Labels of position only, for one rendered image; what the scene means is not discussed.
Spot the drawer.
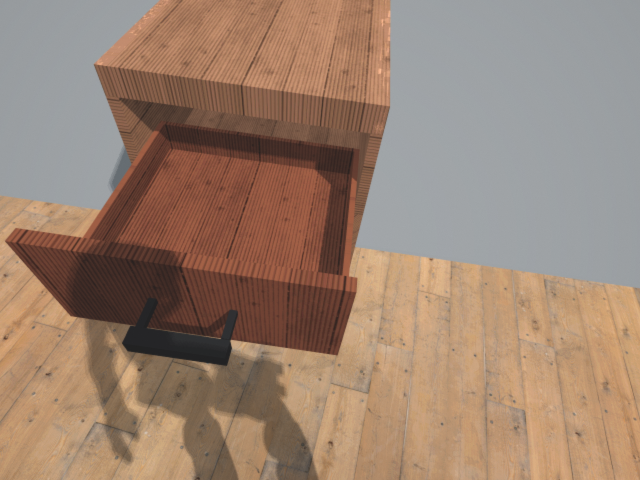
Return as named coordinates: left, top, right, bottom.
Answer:
left=5, top=121, right=360, bottom=355

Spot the handle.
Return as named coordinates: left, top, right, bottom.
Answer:
left=122, top=298, right=238, bottom=366

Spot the cabinet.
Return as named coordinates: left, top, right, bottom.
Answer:
left=94, top=0, right=390, bottom=265

